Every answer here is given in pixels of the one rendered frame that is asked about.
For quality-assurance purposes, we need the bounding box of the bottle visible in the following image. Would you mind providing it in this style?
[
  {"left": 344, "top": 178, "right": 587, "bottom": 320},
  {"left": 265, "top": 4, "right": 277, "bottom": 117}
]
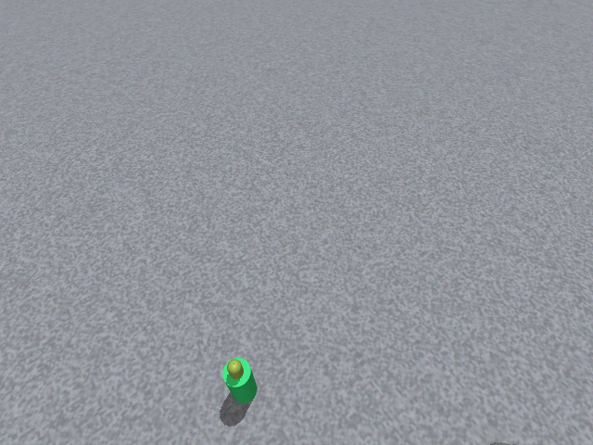
[{"left": 222, "top": 358, "right": 257, "bottom": 403}]

